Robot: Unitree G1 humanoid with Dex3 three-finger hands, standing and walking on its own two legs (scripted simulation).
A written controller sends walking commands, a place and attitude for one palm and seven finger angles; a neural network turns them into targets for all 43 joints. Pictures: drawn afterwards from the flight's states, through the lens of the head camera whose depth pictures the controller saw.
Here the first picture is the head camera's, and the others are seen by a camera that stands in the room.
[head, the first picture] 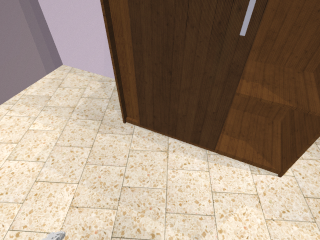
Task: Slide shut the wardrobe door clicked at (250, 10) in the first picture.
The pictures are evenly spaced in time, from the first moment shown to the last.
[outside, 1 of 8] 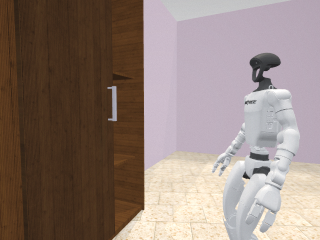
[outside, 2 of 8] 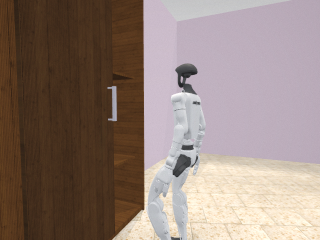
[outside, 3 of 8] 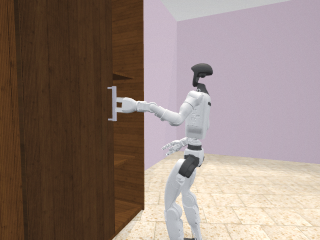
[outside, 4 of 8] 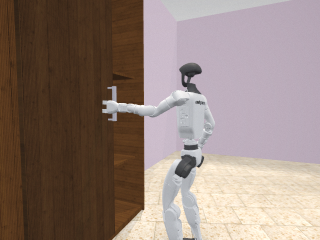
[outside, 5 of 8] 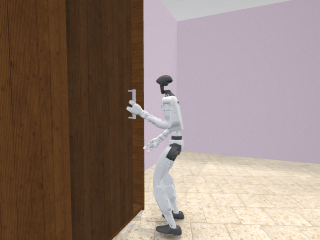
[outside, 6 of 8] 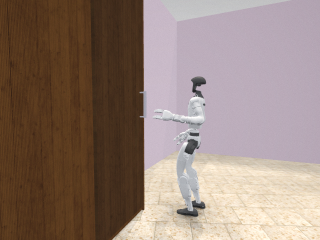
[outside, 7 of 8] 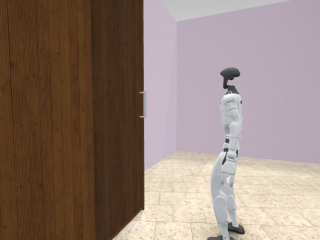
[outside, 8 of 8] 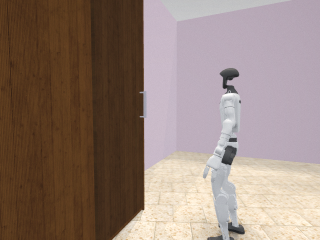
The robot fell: no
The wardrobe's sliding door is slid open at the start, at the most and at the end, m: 0.46 0.46 0.00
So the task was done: yes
